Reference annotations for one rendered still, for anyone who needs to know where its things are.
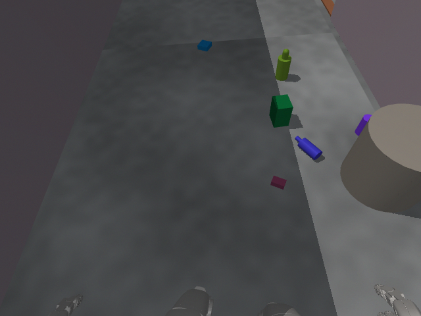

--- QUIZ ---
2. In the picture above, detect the right robot hand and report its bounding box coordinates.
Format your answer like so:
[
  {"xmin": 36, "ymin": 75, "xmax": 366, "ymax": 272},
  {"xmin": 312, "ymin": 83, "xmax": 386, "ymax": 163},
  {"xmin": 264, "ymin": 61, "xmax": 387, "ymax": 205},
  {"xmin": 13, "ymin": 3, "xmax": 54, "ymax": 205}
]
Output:
[{"xmin": 374, "ymin": 284, "xmax": 421, "ymax": 316}]

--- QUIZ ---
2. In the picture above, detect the left robot hand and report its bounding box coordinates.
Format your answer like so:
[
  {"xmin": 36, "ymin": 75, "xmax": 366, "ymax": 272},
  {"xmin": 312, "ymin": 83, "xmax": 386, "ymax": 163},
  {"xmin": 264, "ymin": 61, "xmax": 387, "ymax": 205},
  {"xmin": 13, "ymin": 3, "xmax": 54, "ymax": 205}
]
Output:
[{"xmin": 48, "ymin": 294, "xmax": 83, "ymax": 316}]

